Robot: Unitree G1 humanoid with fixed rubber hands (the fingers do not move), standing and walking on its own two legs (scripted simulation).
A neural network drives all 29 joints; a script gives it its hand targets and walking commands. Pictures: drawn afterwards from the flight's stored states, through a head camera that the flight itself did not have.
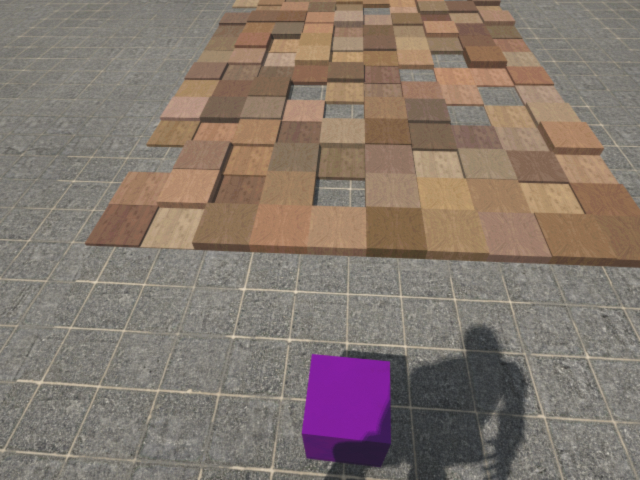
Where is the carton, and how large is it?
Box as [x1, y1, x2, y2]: [302, 354, 390, 466]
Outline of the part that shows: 312,354 302,427 302,436 306,456 308,458 380,466 390,444 389,361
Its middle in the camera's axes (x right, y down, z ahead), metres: +0.08 +0.49 +1.07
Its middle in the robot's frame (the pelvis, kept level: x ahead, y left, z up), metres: +0.40 -0.04 -0.65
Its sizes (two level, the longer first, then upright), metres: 0.210 0.200 0.250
